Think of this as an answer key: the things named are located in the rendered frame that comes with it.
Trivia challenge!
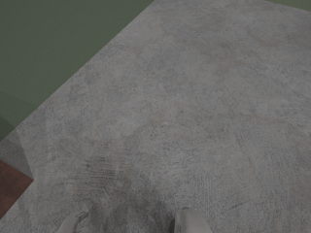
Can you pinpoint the left robot hand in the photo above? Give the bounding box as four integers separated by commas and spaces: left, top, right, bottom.
57, 210, 91, 233

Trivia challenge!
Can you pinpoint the right robot thigh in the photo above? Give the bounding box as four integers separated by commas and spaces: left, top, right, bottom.
175, 209, 213, 233

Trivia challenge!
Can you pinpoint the cupboard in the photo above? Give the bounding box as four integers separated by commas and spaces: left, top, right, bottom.
0, 159, 34, 219

